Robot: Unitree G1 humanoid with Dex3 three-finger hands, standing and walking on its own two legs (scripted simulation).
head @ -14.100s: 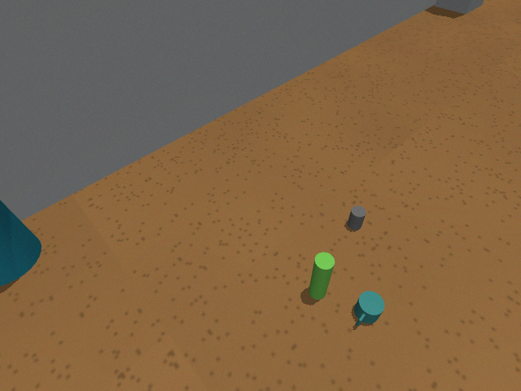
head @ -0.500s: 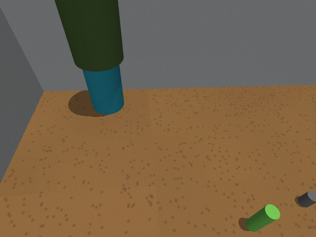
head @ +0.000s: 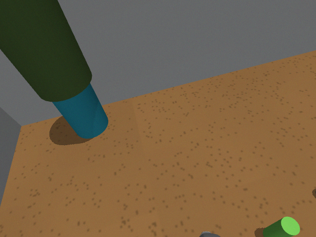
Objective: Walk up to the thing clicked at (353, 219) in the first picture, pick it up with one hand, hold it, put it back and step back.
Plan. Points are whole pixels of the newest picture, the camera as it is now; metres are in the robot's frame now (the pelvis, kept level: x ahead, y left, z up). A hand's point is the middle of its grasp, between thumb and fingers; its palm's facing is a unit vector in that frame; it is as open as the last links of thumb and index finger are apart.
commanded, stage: walk up
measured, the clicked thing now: out of the picture +0.46 -0.81 -0.70
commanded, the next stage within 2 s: stand in 1.58 s
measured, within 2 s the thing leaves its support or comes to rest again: neither
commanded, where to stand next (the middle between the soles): +0.24 +0.02 m, yaw -20 degrees
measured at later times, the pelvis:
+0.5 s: pelvis +0.16 +0.06 +0.01, yaw -11 degrees
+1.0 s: pelvis +0.17 +0.05 -0.01, yaw -19 degrees
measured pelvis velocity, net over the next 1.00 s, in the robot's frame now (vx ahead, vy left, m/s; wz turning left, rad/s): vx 0.17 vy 0.05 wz -0.34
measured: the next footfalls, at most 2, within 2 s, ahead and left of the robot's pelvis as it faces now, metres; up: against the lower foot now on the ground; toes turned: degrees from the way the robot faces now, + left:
left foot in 0.34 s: +0.26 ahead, +0.18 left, +0.00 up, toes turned -17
right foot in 0.70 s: +0.21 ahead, -0.08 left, +0.00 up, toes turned -17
